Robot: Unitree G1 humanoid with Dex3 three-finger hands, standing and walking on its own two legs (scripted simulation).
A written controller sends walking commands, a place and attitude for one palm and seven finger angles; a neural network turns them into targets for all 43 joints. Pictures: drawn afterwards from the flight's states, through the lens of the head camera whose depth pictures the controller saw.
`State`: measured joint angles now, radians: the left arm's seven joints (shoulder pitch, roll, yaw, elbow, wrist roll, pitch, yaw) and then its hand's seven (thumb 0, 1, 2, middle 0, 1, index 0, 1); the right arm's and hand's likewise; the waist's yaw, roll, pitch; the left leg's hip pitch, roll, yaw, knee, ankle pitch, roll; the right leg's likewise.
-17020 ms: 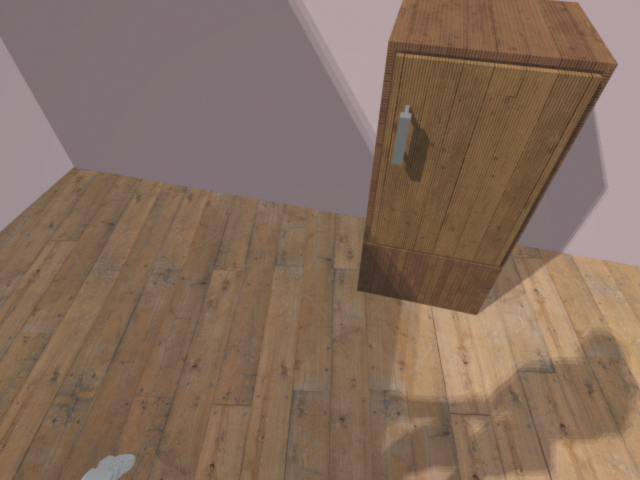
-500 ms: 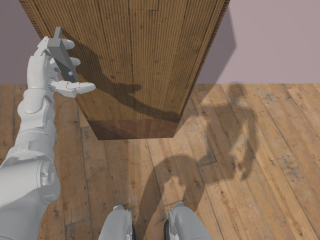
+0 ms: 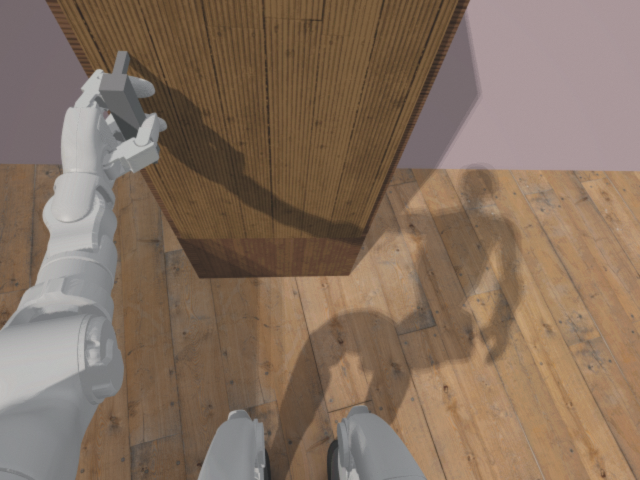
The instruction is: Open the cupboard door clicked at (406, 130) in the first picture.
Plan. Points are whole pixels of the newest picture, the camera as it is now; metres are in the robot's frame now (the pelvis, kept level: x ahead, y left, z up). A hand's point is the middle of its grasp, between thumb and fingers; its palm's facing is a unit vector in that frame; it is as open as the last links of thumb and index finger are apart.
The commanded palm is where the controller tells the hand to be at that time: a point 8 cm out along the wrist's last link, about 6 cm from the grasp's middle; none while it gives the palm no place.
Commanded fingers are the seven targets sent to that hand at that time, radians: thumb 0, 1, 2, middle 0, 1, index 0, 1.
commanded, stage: pull the door open along its arc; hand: left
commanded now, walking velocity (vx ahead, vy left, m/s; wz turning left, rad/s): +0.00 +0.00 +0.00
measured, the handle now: (136, 110) +0.56 +0.20 +0.06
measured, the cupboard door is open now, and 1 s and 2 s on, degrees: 0 35 40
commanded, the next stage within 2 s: open thumb and fingers to let go in 1.06 s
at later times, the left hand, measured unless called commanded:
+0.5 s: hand (153, 200) +0.43 +0.16 +0.06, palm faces -0.03 -1.00 +0.00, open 6.3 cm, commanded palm +0.38 +0.21 +0.06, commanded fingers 0.00 0.90 0.90 -0.40 -1.35 -0.40 -1.35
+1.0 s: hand (235, 299) +0.31 +0.07 +0.07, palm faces +0.41 -0.91 +0.01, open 6.3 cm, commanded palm +0.25 +0.10 +0.06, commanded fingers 0.00 0.90 0.90 -0.40 -1.35 -0.40 -1.35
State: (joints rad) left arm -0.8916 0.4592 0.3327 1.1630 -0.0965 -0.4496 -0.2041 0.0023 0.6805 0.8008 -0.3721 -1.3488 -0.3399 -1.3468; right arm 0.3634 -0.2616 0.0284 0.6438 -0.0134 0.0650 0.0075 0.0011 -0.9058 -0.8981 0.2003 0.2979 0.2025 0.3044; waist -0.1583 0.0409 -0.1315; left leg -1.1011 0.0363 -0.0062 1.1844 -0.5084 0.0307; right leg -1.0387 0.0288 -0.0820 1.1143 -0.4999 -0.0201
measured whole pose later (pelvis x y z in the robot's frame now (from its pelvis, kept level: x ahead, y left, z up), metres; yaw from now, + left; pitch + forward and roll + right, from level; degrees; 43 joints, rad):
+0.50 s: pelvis +0.02 +0.00 +0.02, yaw -1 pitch +21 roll -2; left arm -0.39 0.28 0.25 0.68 -0.20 -0.41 -0.21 0.01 0.68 0.71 -0.32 -1.33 -0.32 -1.34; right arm 0.36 -0.25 0.00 0.56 0.03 0.08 0.03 0.00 -0.91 -0.90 0.20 0.30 0.20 0.30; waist -0.09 0.03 -0.17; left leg -0.93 0.04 0.04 1.07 -0.51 0.03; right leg -0.89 0.03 -0.03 1.03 -0.50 -0.01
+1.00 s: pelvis +0.01 -0.02 +0.02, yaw +3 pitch +14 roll -1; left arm 0.05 -0.11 -0.17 0.27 0.10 -0.36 0.55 0.00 0.67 0.76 -0.29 -1.32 -0.31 -1.32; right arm 0.20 -0.17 0.01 0.55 -0.06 0.03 0.04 0.01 -0.91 -0.90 0.20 0.30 0.20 0.30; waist 0.01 0.03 -0.16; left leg -0.83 0.00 -0.01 1.07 -0.49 0.00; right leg -0.78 0.00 -0.09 1.06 -0.52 -0.05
